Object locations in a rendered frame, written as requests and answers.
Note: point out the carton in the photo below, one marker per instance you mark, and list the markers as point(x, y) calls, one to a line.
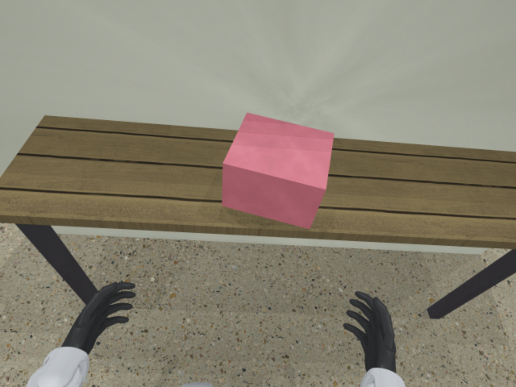
point(277, 170)

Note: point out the robot left hand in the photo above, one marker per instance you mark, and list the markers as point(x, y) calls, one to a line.
point(92, 320)

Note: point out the robot right hand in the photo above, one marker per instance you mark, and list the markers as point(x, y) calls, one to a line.
point(378, 342)

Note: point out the robot right forearm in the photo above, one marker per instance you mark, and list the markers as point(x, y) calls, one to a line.
point(381, 377)

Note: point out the robot left forearm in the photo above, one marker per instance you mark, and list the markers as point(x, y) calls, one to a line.
point(63, 367)

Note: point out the table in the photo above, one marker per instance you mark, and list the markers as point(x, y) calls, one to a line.
point(76, 172)

